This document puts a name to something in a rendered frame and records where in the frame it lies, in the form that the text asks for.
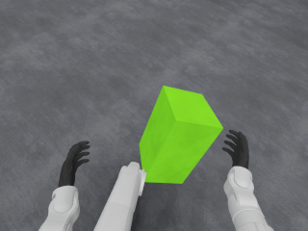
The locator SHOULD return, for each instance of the left robot thigh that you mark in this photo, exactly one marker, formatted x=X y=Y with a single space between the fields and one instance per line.
x=118 y=212

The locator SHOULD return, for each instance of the carton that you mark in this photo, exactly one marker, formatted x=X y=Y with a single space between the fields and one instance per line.
x=180 y=130

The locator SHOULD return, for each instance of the left robot hand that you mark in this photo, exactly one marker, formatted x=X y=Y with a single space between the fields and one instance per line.
x=71 y=163

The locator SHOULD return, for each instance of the right robot hand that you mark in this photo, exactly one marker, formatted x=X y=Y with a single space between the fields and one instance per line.
x=240 y=156

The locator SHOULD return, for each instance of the robot left foot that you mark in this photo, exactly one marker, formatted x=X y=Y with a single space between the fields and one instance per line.
x=135 y=213

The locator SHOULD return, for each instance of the robot right forearm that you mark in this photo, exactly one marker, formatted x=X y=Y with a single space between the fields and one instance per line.
x=243 y=206

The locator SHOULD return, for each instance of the robot left forearm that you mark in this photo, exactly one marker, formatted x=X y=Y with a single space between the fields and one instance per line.
x=63 y=210

